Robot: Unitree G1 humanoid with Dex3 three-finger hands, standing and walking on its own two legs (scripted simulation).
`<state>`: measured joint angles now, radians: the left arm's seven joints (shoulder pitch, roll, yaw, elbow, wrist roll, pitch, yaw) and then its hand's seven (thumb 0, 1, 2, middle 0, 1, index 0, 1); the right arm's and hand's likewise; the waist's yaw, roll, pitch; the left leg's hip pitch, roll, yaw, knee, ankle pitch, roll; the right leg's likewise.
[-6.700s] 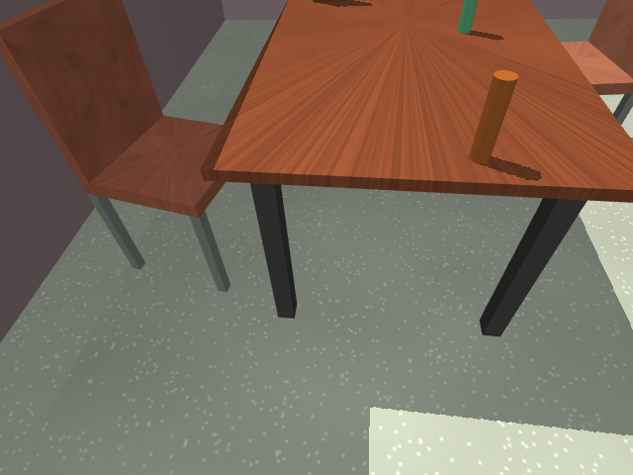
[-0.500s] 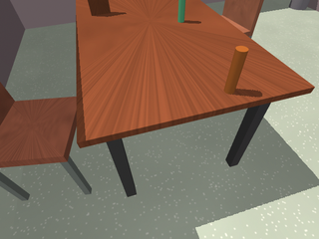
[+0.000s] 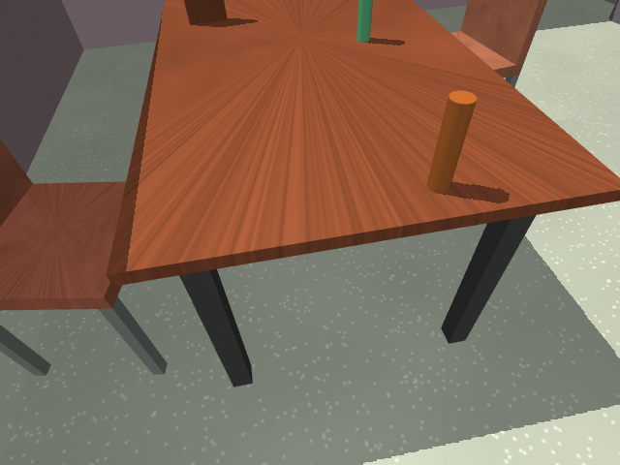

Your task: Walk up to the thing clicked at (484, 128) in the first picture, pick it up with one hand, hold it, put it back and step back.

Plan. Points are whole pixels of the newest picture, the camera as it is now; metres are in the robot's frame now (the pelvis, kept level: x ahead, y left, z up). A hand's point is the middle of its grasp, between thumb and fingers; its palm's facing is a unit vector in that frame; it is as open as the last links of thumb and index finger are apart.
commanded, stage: walk up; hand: right
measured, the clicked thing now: (449, 146) +0.62 -0.19 +0.08
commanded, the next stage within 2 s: none
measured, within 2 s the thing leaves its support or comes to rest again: neither
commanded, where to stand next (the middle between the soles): +0.19 -0.06 m, yaw +12 degrees
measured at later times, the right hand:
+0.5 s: hand (568, 413) +0.24 -0.32 -0.11, palm faces -0.13 +0.87 -0.47, open 7.4 cm
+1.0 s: hand (557, 389) +0.30 -0.35 -0.16, palm faces -0.32 +0.88 -0.36, open 7.4 cm
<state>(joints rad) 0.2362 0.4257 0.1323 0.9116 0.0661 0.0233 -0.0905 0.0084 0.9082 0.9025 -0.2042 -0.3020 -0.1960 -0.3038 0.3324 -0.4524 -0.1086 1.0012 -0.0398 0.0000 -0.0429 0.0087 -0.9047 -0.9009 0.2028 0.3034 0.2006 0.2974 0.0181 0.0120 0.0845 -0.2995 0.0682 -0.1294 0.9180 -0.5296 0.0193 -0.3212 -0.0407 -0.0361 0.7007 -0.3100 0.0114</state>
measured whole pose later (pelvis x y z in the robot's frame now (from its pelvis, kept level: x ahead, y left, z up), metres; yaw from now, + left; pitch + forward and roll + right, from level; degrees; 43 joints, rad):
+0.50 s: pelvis +0.13 -0.06 +0.01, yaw +7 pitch -2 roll +0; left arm 0.25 0.41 0.08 0.81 0.02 0.03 -0.04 0.01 0.91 0.90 -0.21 -0.30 -0.20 -0.30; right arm 0.30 -0.38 -0.04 0.79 -0.01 -0.07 -0.03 0.00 -0.90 -0.90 0.20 0.30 0.20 0.30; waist 0.01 -0.07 0.12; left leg -0.32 0.03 -0.01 0.62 -0.26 0.00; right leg -0.44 -0.05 0.00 1.03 -0.49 -0.02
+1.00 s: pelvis +0.15 -0.11 +0.00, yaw +15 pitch -1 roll +1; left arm 0.21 0.41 0.05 0.83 0.02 -0.03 0.02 0.01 0.90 0.90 -0.21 -0.30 -0.20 -0.31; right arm 0.21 -0.43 -0.06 0.87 -0.02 0.06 0.02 0.01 -0.91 -0.90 0.20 0.30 0.20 0.30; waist 0.02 0.04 0.15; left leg -0.40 0.00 -0.04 0.85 -0.47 0.00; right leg -0.38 -0.13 -0.10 0.75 -0.33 0.01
